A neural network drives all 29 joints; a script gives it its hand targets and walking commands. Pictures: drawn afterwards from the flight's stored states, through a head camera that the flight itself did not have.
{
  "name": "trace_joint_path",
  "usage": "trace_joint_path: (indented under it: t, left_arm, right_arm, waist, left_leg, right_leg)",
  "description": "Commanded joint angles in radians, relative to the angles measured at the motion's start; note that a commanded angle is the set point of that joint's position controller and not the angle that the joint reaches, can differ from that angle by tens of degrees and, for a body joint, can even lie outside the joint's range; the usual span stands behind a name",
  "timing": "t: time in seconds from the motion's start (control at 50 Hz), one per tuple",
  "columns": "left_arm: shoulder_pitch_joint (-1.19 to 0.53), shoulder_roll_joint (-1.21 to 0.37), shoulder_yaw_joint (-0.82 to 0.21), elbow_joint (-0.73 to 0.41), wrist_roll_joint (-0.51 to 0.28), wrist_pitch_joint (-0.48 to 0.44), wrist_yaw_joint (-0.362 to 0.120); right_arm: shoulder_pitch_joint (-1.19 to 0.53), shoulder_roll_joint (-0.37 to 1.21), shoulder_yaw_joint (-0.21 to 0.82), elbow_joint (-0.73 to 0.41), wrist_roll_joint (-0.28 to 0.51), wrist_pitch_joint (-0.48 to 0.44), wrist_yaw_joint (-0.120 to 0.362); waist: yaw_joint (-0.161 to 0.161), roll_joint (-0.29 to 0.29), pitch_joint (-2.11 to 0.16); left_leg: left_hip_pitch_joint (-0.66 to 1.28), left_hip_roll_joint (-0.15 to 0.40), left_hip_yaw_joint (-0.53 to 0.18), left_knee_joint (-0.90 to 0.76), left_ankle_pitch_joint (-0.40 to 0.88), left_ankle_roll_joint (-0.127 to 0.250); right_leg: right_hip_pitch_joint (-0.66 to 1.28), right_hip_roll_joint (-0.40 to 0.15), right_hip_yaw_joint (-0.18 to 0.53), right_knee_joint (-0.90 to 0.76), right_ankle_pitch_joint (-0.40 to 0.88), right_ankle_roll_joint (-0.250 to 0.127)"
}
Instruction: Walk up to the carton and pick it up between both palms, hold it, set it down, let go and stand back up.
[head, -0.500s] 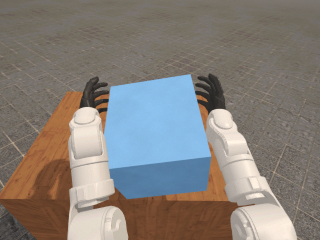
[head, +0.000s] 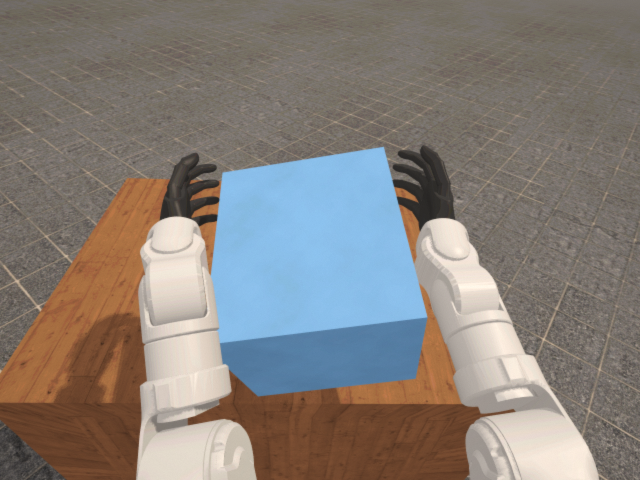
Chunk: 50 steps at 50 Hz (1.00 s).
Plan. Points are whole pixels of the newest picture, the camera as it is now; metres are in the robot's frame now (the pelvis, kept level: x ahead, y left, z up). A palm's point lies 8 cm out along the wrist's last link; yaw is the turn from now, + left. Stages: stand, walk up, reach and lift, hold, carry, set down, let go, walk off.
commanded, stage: hold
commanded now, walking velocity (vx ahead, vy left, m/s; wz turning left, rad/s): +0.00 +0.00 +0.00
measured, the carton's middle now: (318, 275) +0.35 +0.00 +0.12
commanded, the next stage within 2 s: none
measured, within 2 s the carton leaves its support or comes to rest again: neither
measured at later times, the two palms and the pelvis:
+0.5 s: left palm (176, 226) +0.35 +0.16 +0.20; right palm (435, 224) +0.35 -0.13 +0.20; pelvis -0.01 +0.00 +0.00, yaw +0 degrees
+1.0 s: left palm (172, 222) +0.36 +0.17 +0.20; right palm (428, 212) +0.36 -0.13 +0.20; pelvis +0.00 +0.00 +0.00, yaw +1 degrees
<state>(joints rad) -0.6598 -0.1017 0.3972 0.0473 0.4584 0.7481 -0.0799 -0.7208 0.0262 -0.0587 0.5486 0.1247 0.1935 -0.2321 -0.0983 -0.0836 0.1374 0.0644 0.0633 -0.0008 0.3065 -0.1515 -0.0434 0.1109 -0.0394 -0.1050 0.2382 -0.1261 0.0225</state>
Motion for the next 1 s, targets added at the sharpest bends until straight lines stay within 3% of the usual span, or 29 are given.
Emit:
trace_joint_path:
  t: [0.0, 0.12, 0.26, 0.38, 0.6, 0.78, 0.98]
  left_arm:
    - [-0.529, -0.367, -0.444, -0.098, -0.148, -0.045, -0.163]
    - [-0.495, -0.362, -0.457, -0.141, -0.158, -0.019, -0.181]
    - [-0.517, -0.367, -0.469, -0.161, -0.168, -0.009, -0.186]
    - [-0.563, -0.369, -0.449, -0.113, -0.158, -0.010, -0.179]
    - [-0.634, -0.376, -0.394, 0.024, -0.138, -0.035, -0.172]
    - [-0.624, -0.367, -0.374, 0.037, -0.132, -0.056, -0.181]
    - [-0.550, -0.377, -0.432, -0.070, -0.149, -0.047, -0.178]
  right_arm:
    - [-0.618, 0.391, 0.348, -0.281, 0.069, -0.038, 0.127]
    - [-0.580, 0.387, 0.380, -0.343, 0.092, -0.008, 0.100]
    - [-0.586, 0.379, 0.383, -0.385, 0.089, 0.009, 0.099]
    - [-0.629, 0.384, 0.359, -0.349, 0.067, 0.004, 0.120]
    - [-0.722, 0.393, 0.263, -0.234, 0.006, -0.034, 0.158]
    - [-0.694, 0.395, 0.242, -0.176, -0.002, -0.053, 0.153]
    - [-0.623, 0.378, 0.308, -0.252, 0.049, -0.048, 0.127]
  waist:
    - [-0.011, 0.093, -0.425]
    - [-0.028, 0.096, -0.385]
    - [-0.030, 0.098, -0.382]
    - [-0.005, 0.085, -0.381]
    - [0.004, 0.087, -0.413]
    - [-0.010, 0.085, -0.415]
    - [-0.031, 0.119, -0.406]
  left_leg:
    - [0.076, -0.111, 0.093, 0.003, 0.347, 0.013]
    - [0.081, -0.114, 0.091, 0.004, 0.383, 0.006]
    - [0.060, -0.110, 0.089, -0.006, 0.343, 0.002]
    - [0.017, -0.105, 0.097, -0.032, 0.228, 0.014]
    - [-0.043, -0.102, 0.108, -0.073, 0.051, 0.044]
    - [-0.001, -0.108, 0.111, -0.057, 0.139, 0.039]
    - [0.077, -0.105, 0.092, -0.010, 0.340, 0.005]
  right_leg:
    - [0.145, 0.103, -0.042, 0.004, 0.193, 0.004]
    - [0.159, 0.100, -0.039, 0.010, 0.268, 0.015]
    - [0.142, 0.102, -0.039, 0.009, 0.211, 0.011]
    - [0.109, 0.099, -0.036, 0.002, 0.088, 0.001]
    - [0.087, 0.091, -0.041, -0.002, -0.049, -0.008]
    - [0.100, 0.090, -0.041, -0.014, 0.010, -0.008]
    - [0.121, 0.105, -0.050, -0.006, 0.140, -0.006]
